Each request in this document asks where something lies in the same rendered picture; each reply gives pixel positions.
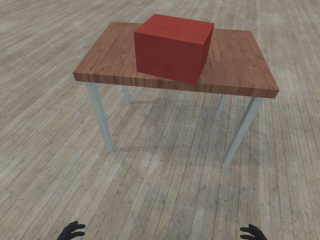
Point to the table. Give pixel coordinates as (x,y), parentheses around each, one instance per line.
(235,65)

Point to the robot right hand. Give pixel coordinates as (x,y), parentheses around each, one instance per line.
(257,234)

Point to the carton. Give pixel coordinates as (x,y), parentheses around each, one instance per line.
(173,48)

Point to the robot left hand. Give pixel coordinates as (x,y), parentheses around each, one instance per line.
(66,233)

